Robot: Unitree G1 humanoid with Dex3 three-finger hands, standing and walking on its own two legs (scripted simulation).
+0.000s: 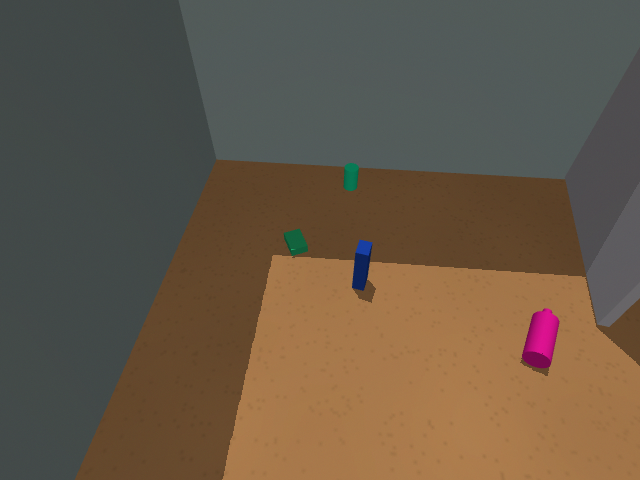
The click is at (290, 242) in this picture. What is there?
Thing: flat box
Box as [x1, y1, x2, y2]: [284, 229, 307, 255]
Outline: 299,229 284,233 284,238 292,255 307,251 307,245
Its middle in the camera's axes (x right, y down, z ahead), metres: -0.11 +0.01 +1.66
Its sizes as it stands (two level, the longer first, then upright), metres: 0.104 0.070 0.036
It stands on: the floor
